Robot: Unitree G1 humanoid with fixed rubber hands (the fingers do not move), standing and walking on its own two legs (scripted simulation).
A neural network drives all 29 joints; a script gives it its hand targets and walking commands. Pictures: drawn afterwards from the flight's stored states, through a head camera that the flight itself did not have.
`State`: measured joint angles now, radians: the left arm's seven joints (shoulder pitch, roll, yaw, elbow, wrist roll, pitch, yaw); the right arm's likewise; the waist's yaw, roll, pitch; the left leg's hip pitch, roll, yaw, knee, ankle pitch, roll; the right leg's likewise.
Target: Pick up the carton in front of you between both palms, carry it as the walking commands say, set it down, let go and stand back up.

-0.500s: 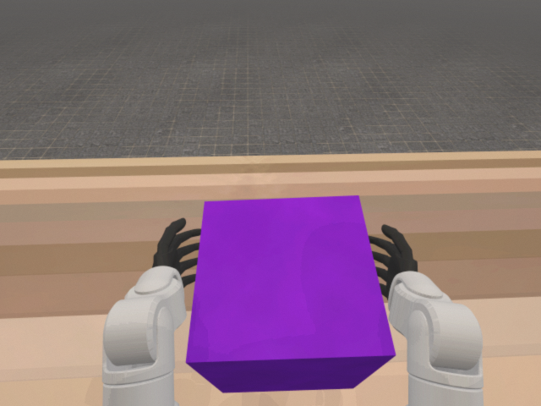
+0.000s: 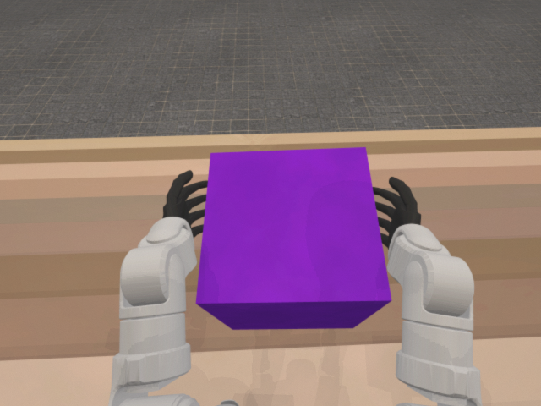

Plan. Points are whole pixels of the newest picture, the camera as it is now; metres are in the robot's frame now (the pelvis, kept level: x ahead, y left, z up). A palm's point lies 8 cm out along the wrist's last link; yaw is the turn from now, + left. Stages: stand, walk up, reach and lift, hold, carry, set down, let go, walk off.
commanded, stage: carry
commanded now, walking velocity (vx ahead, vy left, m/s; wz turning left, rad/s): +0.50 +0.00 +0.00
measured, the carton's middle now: (290, 250) +0.35 +0.00 +0.03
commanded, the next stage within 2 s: none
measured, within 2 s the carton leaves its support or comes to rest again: neither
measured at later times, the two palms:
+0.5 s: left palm (216, 127) +0.65 +0.15 +0.03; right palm (357, 120) +0.68 -0.15 +0.03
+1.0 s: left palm (240, 108) +1.00 +0.14 -0.17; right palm (333, 105) +1.02 -0.16 -0.16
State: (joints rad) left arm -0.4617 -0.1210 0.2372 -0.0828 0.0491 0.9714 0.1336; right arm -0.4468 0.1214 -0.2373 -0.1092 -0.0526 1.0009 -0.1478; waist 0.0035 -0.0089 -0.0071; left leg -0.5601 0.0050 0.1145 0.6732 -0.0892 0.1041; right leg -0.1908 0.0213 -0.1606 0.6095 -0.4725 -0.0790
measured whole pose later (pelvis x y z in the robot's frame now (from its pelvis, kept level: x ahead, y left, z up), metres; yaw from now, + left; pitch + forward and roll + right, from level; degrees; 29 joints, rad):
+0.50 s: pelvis +0.35 -0.03 -0.10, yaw +2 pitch +2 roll +1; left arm -0.44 -0.11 0.20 -0.06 0.07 1.07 0.16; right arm -0.45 0.09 -0.24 -0.04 -0.05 1.07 -0.17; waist 0.08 -0.01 -0.10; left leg -0.40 -0.01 -0.01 1.38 -0.50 0.03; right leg -0.35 0.07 -0.06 0.60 -0.31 -0.10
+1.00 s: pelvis +0.69 -0.02 -0.23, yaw +10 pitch +3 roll +2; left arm -0.31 -0.16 0.28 -0.06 0.12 0.92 0.16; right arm -0.40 0.10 -0.15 0.01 0.03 0.94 -0.23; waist -0.20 0.01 0.00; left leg -0.36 -0.20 -0.03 0.79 -0.47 0.15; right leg -0.67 0.00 0.12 1.14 -0.35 0.02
